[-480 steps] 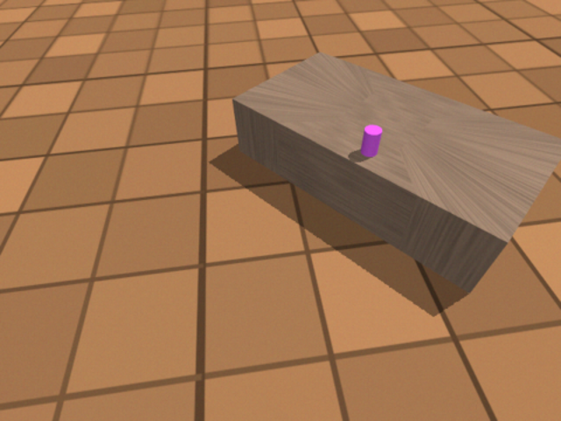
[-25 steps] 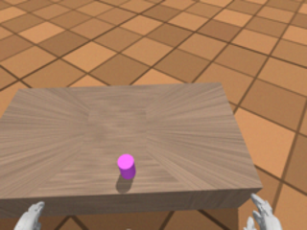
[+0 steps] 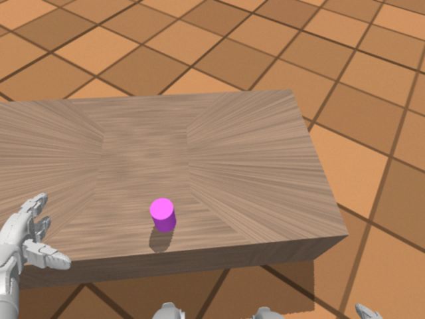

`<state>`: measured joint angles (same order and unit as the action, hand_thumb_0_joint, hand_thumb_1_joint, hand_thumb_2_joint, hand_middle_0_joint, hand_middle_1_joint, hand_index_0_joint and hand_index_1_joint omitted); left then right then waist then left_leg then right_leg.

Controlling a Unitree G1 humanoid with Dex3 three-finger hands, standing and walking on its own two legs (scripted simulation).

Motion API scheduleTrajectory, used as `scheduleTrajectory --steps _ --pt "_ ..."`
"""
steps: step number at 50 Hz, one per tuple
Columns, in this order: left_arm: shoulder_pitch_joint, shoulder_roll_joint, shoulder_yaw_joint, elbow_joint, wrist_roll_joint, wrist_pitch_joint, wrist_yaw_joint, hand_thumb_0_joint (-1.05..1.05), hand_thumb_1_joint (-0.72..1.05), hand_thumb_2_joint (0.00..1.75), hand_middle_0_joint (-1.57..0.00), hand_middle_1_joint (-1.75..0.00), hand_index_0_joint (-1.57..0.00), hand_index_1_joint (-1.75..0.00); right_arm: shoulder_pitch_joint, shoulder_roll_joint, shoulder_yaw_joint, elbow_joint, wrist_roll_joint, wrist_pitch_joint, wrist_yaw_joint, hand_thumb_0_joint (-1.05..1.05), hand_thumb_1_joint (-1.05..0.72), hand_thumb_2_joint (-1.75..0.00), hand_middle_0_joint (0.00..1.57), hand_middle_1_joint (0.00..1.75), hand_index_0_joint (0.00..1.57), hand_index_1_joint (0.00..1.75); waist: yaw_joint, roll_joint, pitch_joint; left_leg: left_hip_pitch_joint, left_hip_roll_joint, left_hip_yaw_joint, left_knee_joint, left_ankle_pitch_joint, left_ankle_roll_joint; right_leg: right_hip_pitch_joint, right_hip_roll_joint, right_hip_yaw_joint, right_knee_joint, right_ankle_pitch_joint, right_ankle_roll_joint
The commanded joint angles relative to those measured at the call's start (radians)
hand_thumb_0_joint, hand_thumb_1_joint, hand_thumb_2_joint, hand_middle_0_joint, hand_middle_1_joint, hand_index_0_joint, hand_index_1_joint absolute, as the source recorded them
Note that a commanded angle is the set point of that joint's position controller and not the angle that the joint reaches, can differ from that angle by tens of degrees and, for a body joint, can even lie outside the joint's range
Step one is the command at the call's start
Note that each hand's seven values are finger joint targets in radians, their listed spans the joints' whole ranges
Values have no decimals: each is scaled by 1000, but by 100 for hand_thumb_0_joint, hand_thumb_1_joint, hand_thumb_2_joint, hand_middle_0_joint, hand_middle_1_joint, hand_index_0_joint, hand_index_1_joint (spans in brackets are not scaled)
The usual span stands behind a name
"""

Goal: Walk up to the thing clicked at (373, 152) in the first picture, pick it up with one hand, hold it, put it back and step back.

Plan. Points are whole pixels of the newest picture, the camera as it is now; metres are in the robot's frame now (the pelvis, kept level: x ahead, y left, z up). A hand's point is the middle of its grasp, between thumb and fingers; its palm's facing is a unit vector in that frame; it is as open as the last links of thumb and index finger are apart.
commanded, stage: go down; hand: left
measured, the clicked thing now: (163, 215) +0.45 +0.15 -0.32
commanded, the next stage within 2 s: none
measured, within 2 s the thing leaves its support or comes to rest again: neither
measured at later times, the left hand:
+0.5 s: hand (52, 202) +0.37 +0.32 -0.03, palm faces +0.09 -0.99 -0.12, open 17.4 cm
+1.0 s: hand (52, 187) +0.40 +0.34 -0.03, palm faces +0.08 -0.99 -0.08, open 17.3 cm
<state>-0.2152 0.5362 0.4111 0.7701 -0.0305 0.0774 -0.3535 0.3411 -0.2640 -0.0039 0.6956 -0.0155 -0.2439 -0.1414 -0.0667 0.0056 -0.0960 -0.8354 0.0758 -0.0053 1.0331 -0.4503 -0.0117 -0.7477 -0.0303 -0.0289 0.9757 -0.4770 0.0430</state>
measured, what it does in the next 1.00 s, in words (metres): stands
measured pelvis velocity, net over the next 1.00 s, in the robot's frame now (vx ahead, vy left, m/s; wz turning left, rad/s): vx -0.01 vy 0.01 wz -0.02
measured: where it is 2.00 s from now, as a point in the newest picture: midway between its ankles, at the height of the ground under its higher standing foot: outside the picture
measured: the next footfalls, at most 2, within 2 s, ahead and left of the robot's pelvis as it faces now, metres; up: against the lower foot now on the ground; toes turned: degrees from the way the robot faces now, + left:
none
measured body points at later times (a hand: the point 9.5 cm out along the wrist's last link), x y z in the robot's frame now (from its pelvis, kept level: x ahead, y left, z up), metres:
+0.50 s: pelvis -0.01 +0.01 -0.01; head +0.10 +0.04 +0.42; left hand +0.36 +0.38 -0.02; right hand +0.05 -0.27 -0.11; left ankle +0.03 +0.12 -0.67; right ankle +0.00 -0.15 -0.67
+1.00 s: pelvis -0.01 +0.01 -0.03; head +0.13 +0.05 +0.40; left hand +0.39 +0.39 -0.02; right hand +0.05 -0.27 -0.12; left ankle +0.03 +0.12 -0.67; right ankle +0.00 -0.15 -0.67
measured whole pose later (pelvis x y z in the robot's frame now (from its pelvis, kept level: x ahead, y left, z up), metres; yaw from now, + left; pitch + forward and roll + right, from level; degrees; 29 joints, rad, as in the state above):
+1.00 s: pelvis -0.01 +0.01 -0.03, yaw -1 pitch +22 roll -4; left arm -0.60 0.73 0.57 1.14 -0.06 -0.25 -0.51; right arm 0.31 -0.28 0.05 0.68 -0.04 -0.14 -0.09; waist -0.11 -0.01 -0.09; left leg -1.08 0.08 -0.02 1.18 -0.48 0.00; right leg -0.98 -0.02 -0.03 1.10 -0.50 0.05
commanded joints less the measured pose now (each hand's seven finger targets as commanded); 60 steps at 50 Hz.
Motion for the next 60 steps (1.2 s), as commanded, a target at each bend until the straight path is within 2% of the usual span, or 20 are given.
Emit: scheduleTrajectory --steps 1,2,4,6,7,12,15,17,20,22,25,29,30,33,37,42,46,50,54,60 --pt "-283 351 104 -142 -8 -136 1 0 -59 5 -7 -2 -4 -4 51 -177 -66 -101 -1 -16 -6 0 -91 -90 20 30 20 30 24 128 -321 306 -30 -16 -136 337 17 53 41 -18 -109 277 -55" --pt "-318 349 98 -114 -10 -150 -2 0 -59 6 -7 -2 -4 -4 56 -182 -68 -98 -1 -10 -7 0 -91 -90 20 30 20 30 8 114 -308 287 -30 -15 -133 316 19 43 42 -17 -111 268 -55" --pt "-361 354 100 -67 -9 -182 -7 0 -56 5 -7 -2 -4 -4 48 -182 -64 -99 -2 -5 -4 0 -90 -90 20 30 20 30 6 107 -262 251 -30 -14 -147 225 17 18 42 -14 -117 204 -58" --pt "-404 371 113 -32 -13 -210 -16 0 -57 4 -7 -2 -5 -3 69 -187 -64 -88 -5 4 -2 0 -90 -90 20 30 20 30 0 101 -301 259 -30 -14 -140 222 19 22 39 -13 -117 206 -58" --pt "-429 379 105 -19 -10 -222 -23 0 -55 4 -7 -2 -5 -3 58 -188 -62 -94 -5 8 -2 0 -89 -90 20 30 20 30 0 121 -271 237 -34 -9 -145 180 16 9 39 -10 -121 177 -60" --pt "-450 396 122 86 -18 -260 -52 0 -54 4 -7 -3 -6 -4 82 -196 -53 -83 -11 25 10 0 -90 -90 20 30 20 30 -1 132 -312 266 -20 -28 -128 236 13 -30 41 -22 -96 201 -60" --pt "-480 430 135 118 -18 -284 -55 0 -54 5 -6 -3 -5 -3 77 -205 -52 -89 -9 35 19 0 -89 -90 20 30 20 30 5 140 -302 243 -18 -35 -133 189 11 -54 42 -21 -89 162 -63" --pt "-490 425 139 140 -26 -293 -63 0 -51 5 -6 -2 -5 -3 85 -205 -50 -90 -10 42 21 0 -89 -90 20 30 20 30 -7 103 -320 226 -20 -26 -116 206 17 -37 43 -20 -91 179 -61" --pt "-525 473 164 134 -26 -314 -72 0 -50 4 -7 -2 -5 -3 83 -205 -44 -91 -11 50 24 0 -90 -90 20 30 20 30 -3 114 -342 202 -26 -12 -95 213 21 -26 38 -8 -91 194 -59" --pt "-558 467 155 131 -28 -328 -82 0 -50 4 -6 -2 -5 -3 80 -208 -45 -91 -11 55 23 0 -90 -90 20 30 20 30 -11 142 -341 219 -22 -20 -101 178 16 -68 43 -11 -84 163 -62" --pt "-575 477 165 134 -37 -344 -95 0 -49 5 -6 -1 -4 -2 91 -216 -44 -81 -14 61 25 0 -90 -90 20 30 20 30 -13 168 -386 269 -11 -43 -85 265 11 -103 43 -23 -55 197 -62" --pt "-579 491 177 144 -41 -356 -102 0 -48 5 -6 -1 -4 -2 102 -213 -39 -76 -17 70 25 0 -91 -90 20 30 20 30 -12 155 -412 248 -20 -28 -59 299 17 -71 41 -16 -58 235 -61" --pt "-569 494 181 156 -40 -354 -105 0 -56 7 -8 -3 -5 -6 105 -217 -41 -75 -16 73 25 0 -90 -90 20 30 20 30 -15 146 -416 254 -19 -30 -55 316 17 -75 43 -18 -55 242 -60" --pt "-588 510 192 154 -46 -371 -119 0 -46 5 -6 0 -4 -2 104 -216 -34 -66 -22 75 27 0 -90 -90 20 30 20 30 -9 180 -412 266 -14 -39 -35 375 12 -118 43 -24 -32 258 -61" --pt "-599 510 195 178 -47 -379 -129 0 -46 7 -6 -1 -4 -2 108 -214 -31 -68 -22 80 32 0 -90 -90 20 30 20 30 -18 149 -412 226 -20 -30 -16 364 21 -99 39 -14 -31 281 -58" --pt "-646 529 200 176 -50 -393 -136 0 -50 5 -6 -1 -4 -2 102 -220 -33 -70 -21 83 36 0 -91 -90 20 30 20 30 -23 187 -400 222 -14 -46 -25 273 13 -167 44 -21 -16 193 -65" --pt "-648 555 219 180 -56 -400 -149 0 -48 6 -6 -1 -4 -2 113 -219 -23 -67 -24 86 38 0 -91 -90 20 30 20 30 -26 167 -453 210 -17 -45 14 363 19 -136 41 -21 2 270 -60" --pt "-665 537 202 198 -54 -399 -158 0 -47 6 -6 -1 -4 -3 111 -222 -23 -70 -26 90 40 0 -91 -90 20 30 20 30 -34 181 -445 222 -16 -49 18 352 16 -170 42 -21 10 248 -62" --pt "-691 582 226 187 -55 -406 -157 0 -48 6 -6 -2 -4 -3 113 -227 -22 -70 -24 92 44 0 -91 -90 20 30 20 30 -26 204 -445 200 -14 -62 19 319 11 -202 43 -27 28 208 -67" --pt "-699 578 221 196 -62 -408 -167 0 -47 5 -6 -2 -4 -3 112 -227 -17 -76 -23 94 46 0 -91 -90 20 30 20 30 -32 196 -454 199 -14 -59 33 311 14 -206 45 -26 33 212 -65"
